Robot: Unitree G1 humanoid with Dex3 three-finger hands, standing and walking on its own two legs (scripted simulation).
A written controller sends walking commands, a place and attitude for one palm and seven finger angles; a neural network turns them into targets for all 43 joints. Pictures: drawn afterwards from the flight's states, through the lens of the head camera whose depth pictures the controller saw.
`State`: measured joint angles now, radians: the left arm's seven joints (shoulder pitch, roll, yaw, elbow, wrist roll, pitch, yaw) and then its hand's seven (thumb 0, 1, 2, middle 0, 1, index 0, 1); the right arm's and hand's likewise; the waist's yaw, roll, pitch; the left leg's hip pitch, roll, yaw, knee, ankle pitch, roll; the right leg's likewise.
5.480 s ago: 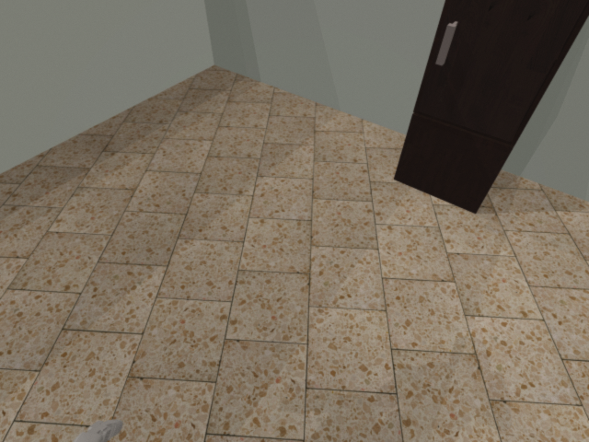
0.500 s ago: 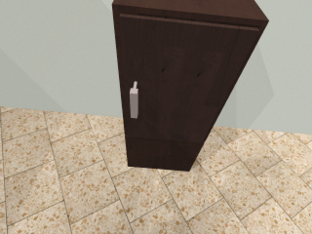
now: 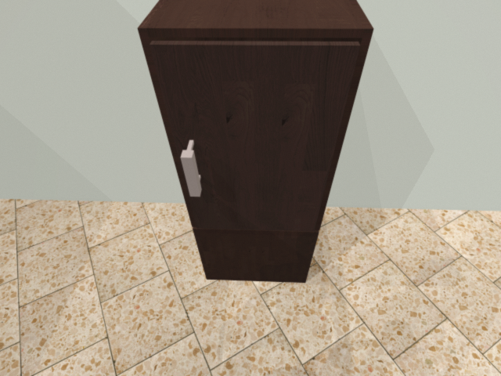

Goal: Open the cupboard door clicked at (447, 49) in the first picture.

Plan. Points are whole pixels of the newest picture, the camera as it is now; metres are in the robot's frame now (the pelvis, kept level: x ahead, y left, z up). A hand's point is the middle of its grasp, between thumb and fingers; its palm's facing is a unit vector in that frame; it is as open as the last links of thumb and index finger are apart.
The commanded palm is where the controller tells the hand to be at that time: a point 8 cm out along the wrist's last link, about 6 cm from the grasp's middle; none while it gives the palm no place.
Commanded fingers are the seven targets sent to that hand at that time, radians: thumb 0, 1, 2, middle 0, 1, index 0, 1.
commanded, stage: come to a stop and stand still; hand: left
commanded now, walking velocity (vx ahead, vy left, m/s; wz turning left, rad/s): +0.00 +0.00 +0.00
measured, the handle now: (193, 168) +0.59 +0.17 -0.05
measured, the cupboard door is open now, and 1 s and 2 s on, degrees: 0 0 0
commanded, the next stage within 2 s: look again from close up in 0.12 s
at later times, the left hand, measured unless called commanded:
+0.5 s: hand out of the picture +0.01 +0.22 -0.18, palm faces +0.06 -0.98 -0.21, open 7.4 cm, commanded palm none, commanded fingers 0.00 0.90 0.90 -0.20 -0.30 -0.20 -0.30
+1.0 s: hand out of the picture -0.08 +0.27 -0.17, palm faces +0.02 -0.98 -0.22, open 7.4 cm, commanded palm none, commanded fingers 0.00 0.90 0.90 -0.20 -0.30 -0.20 -0.30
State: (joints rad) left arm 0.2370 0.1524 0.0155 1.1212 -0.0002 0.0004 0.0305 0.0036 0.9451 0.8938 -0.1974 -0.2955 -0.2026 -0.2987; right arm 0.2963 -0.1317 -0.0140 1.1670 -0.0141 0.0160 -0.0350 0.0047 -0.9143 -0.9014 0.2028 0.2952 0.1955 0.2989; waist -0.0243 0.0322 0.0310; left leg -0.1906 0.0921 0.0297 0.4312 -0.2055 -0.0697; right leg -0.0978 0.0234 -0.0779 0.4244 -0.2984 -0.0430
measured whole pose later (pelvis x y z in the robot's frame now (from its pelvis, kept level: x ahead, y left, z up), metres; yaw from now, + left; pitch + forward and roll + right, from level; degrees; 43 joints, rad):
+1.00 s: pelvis -0.06 +0.08 +0.00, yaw +0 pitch -3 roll -1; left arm 0.37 0.20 0.02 1.05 0.04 0.03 0.01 0.00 0.91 0.89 -0.19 -0.30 -0.20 -0.30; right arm 0.30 -0.17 -0.03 1.05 -0.02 0.03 -0.01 0.01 -0.91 -0.90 0.21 0.30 0.20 0.30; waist -0.01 0.00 0.00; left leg -0.27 -0.01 0.08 0.44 -0.15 0.05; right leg -0.20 -0.07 -0.02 0.49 -0.33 0.01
